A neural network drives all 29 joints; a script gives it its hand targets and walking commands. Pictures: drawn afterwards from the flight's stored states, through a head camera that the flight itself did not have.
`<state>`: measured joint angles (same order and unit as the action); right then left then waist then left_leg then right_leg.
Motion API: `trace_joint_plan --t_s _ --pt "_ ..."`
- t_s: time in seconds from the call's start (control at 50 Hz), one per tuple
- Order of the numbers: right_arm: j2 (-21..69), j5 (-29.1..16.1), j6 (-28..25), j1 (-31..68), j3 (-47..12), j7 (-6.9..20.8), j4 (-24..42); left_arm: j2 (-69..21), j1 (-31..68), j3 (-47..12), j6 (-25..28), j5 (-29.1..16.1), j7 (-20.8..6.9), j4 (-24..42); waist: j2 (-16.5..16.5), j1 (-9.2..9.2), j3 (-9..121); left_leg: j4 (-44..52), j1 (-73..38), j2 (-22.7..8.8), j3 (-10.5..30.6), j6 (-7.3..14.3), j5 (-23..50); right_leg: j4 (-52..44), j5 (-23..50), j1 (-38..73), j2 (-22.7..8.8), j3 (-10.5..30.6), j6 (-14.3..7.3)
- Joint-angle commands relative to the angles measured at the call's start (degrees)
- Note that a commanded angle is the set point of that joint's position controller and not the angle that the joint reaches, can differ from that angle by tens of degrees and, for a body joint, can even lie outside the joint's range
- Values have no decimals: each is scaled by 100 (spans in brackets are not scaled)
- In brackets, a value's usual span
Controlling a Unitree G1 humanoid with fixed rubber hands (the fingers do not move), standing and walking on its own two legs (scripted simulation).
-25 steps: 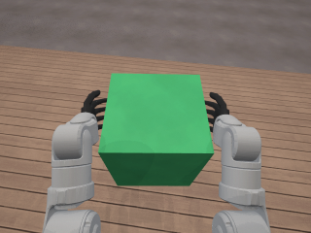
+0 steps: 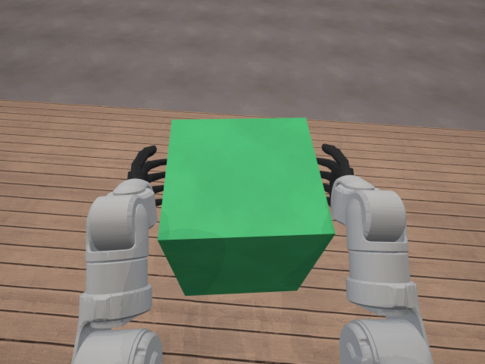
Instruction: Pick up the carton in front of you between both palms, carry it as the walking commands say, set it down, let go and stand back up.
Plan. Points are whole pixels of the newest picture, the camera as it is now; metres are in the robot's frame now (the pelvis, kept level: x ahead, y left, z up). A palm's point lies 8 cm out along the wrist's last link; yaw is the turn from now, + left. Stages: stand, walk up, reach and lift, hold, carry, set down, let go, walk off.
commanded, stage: carry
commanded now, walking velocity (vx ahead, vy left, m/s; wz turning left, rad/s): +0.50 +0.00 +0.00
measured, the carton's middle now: (240, 213) +0.37 -0.02 +0.06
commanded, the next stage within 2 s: none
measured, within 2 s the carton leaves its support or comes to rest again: neither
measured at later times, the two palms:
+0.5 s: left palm (152, 103) +0.66 +0.15 +0.09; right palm (283, 102) +0.66 -0.15 +0.09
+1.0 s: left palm (184, 60) +0.97 +0.10 +0.05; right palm (281, 60) +0.95 -0.20 +0.05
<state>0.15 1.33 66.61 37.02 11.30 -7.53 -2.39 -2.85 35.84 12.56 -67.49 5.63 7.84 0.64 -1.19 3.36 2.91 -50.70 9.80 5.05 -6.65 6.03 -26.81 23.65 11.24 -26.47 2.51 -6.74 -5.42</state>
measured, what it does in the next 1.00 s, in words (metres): goes down: left foot 0.05 m lower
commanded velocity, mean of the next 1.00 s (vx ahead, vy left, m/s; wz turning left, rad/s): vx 0.50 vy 0.00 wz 0.00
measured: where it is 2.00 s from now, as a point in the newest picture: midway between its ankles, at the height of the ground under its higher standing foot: (232, 198)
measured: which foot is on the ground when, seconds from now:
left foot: down 0.00-0.00, up 0.02-0.48, down 0.50-1.00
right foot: down 0.00-0.48, up 0.50-1.00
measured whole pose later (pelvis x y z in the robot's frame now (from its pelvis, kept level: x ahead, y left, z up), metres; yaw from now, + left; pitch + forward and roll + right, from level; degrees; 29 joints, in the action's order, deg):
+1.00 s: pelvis +0.61 -0.02 -0.08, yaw -1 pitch +5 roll +1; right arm 0.7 1.2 65.6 35.2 10.3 -7.5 -3.1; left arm -2.3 33.1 12.1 -67.4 4.5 7.1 1.5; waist -1.2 4.8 4.3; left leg -40.2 8.1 5.8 -4.0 7.1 -26.3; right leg 24.5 11.7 -30.2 1.8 -5.5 -4.3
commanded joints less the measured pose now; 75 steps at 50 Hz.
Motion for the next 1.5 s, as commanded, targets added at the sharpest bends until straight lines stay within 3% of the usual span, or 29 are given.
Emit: trace_joint_plan --t_s 0.0,0.02,0.04,0.06,0.12,0.24,0.38,0.42,0.46,0.48,0.5,0.52,0.54,0.58,0.64,0.76,0.9,0.94,0.98,1.0,1.02,1.04,1.06,1.08,1.1,1.16,1.3,1.44,1.48 --pt "6020 -2483 120 3756 -3846 1528 -28 -4867 3439 -3483 -60 -2017 -1281 -260 -1512 -706 3281 -3299 3125 156 663 -545 -1007 1129 3979 5417 -2613 3317 -1233" --pt "5896 -2379 142 3734 -3759 1479 56 -5161 3292 -3518 -66 -2212 -1331 -441 -1204 -766 3541 -3791 3517 -138 896 -419 -878 808 1350 5310 -2628 3843 -1550" --pt "5974 -2327 130 3972 -3757 1443 188 -5518 3534 -3665 -42 -2411 -1400 -257 -711 -818 3101 -3429 3660 -321 878 -299 -551 434 -100 4578 -2119 3578 -1328" --pt "6120 -2270 95 4131 -3696 1399 250 -5789 4001 -3817 -36 -2613 -1468 -38 -68 -677 2761 -2930 3521 -447 867 -299 -127 195 -538 3907 -1928 3283 -1081" --pt "6250 -2058 11 4091 -3558 1233 444 -6368 4707 -4116 35 -3175 -1583 290 -24 -489 2374 -1785 2865 -609 794 -373 286 -31 -226 2664 -1678 2615 -703" --pt "6240 -1822 -144 3621 -3726 1053 589 -6370 4319 -4127 165 -3212 -1594 399 -476 -764 2543 -485 3517 -606 453 -390 1619 387 2344 3609 -1366 1759 -352" --pt "5794 -1696 -44 3421 -3852 1031 755 -5927 3719 -4122 131 -3020 -1591 231 -461 -1048 2148 2097 2756 -78 -136 -227 3529 860 2292 3835 -705 1071 -235" --pt "5655 -1617 13 3303 -3755 1104 511 -5857 3525 -4081 125 -2939 -1604 -76 -494 -908 2105 2687 1777 -86 -129 -55 4016 1367 2018 3443 -706 937 -126" --pt "5554 -1533 32 3136 -3596 1182 198 -5863 3608 -4078 129 -2925 -1640 -355 -383 -394 2290 3155 220 -244 -120 5 4333 2658 1789 2721 -655 559 148" --pt "5458 -1503 34 3103 -3479 1227 89 -5874 3688 -4059 138 -2913 -1662 -474 -6 -193 2406 2756 -893 -824 413 -28 5290 3621 130 1715 -447 425 238" --pt "5412 -1490 49 3071 -3326 1268 -114 -5959 3771 -4029 128 -2874 -1670 -621 852 -275 2607 1573 -2176 -2001 1699 113 7958 4388 -3793 245 -37 295 306" --pt "5266 -1438 43 3193 -3232 1285 -295 -5950 3825 -3870 67 -2885 -1642 -833 1834 36 3266 1704 -3495 -2958 3592 1403 6709 5997 -4979 -1389 393 715 502" --pt "5568 -1607 62 3005 -3290 1331 -427 -5954 3795 -3883 59 -2808 -1579 -635 1361 73 3284 2072 -3145 -2779 3912 1525 4187 6182 -4686 -1709 77 956 290" --pt "6171 -2135 -21 3851 -3625 1450 146 -6137 4220 -3807 134 -2729 -1477 -306 267 -61 2475 2620 -1726 -2158 3218 1066 2968 5286 -3931 -1656 -217 911 244" --pt "6683 -2670 -115 4524 -3959 1513 611 -6228 4030 -3737 215 -2544 -1295 -37 347 -226 2353 2850 -741 -1908 2570 682 3373 4280 -3478 -1018 -404 782 382" --pt "6607 -2696 -223 3947 -4068 1547 751 -6064 3450 -3926 375 -2262 -1077 260 711 57 2618 2284 -1829 -1566 1712 395 6005 3134 -2171 -1815 -395 509 406" --pt "6028 -2542 -160 3455 -4063 1508 747 -5486 3356 -4095 235 -2200 -1062 507 689 365 2188 1701 -1979 -970 1107 264 5767 599 -268 -1126 105 2 238" --pt "5884 -2477 -98 3320 -4005 1503 508 -5249 3163 -3952 137 -2111 -1104 272 692 216 2126 1143 -1551 -915 933 184 5475 6 249 -185 147 -50 80" --pt "5786 -2463 -44 3361 -3953 1519 222 -5030 3074 -3738 59 -2031 -1157 39 600 -321 2376 -202 -772 -813 494 -61 5137 -509 756 1491 -32 -28 -3" --pt "5711 -2454 -21 3491 -3913 1526 87 -4921 3037 -3592 24 -1992 -1195 -75 201 -588 2508 -1178 413 -657 408 -179 3401 73 1785 2715 -680 575 31" --pt "5746 -2429 44 3578 -3804 1527 -78 -4819 3103 -3446 -24 -1964 -1217 -323 -923 -499 2776 -1964 1881 -195 337 -325 -370 1064 4164 4072 -1822 2093 -262" --pt "5828 -2462 107 3684 -3721 1484 -161 -4747 3205 -3344 -48 -1980 -1246 -470 -1476 -657 3178 -3227 3084 138 677 -508 -1009 1043 3621 5031 -2519 3424 -1139" --pt "5877 -2396 129 3790 -3657 1434 -106 -4965 3293 -3372 -46 -2143 -1289 -534 -1233 -757 3412 -3876 3708 -79 867 -446 -957 760 977 5103 -2646 4091 -1610" --pt "5929 -2336 109 3983 -3646 1398 53 -5404 3531 -3567 -18 -2375 -1354 -353 -580 -752 3044 -3487 3819 -332 922 -312 -571 351 -918 4221 -2161 3944 -1350" --pt "6090 -2282 77 4138 -3584 1357 123 -5722 4034 -3753 -10 -2599 -1418 -97 -54 -609 2694 -2963 3659 -480 928 -303 -153 102 -1414 3492 -1892 3592 -1085" --pt "6277 -2120 -6 4094 -3486 1216 342 -6307 4713 -4053 61 -3134 -1516 257 -24 -429 2293 -1907 2879 -650 822 -381 314 -210 -1304 2146 -1625 2802 -679" --pt "6267 -1898 -170 3588 -3745 1048 530 -6281 4103 -4061 208 -3104 -1547 297 -466 -758 2502 -461 3740 -689 522 -432 1750 380 2006 3515 -1315 1837 -415" --pt "5793 -1736 -39 3362 -3797 1046 597 -5832 3573 -4055 150 -2927 -1547 152 -452 -1062 2088 1989 3039 -182 -23 -266 3415 830 2038 3804 -749 1252 -300" --pt "5659 -1633 15 3222 -3677 1113 347 -5774 3464 -4029 145 -2867 -1563 -120 -488 -976 1994 2628 2175 -186 -7 -92 3890 1219 1702 3465 -745 1135 -203"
